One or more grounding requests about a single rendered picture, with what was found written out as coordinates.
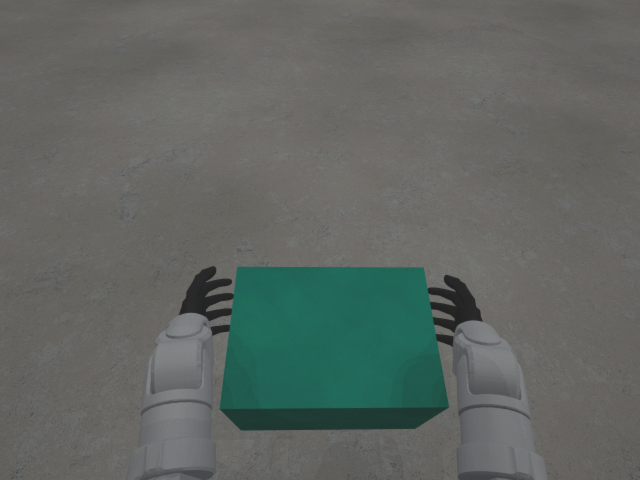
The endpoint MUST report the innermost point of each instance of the left robot forearm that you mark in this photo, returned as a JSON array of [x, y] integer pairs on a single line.
[[175, 429]]

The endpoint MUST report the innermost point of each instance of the right robot forearm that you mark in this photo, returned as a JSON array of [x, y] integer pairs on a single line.
[[496, 434]]

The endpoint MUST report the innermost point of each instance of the right robot hand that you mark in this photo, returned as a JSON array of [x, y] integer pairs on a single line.
[[464, 310]]

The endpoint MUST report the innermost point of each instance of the carton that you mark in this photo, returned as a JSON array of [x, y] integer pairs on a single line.
[[332, 348]]

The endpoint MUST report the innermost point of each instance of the left robot hand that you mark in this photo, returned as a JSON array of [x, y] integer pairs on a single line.
[[196, 302]]

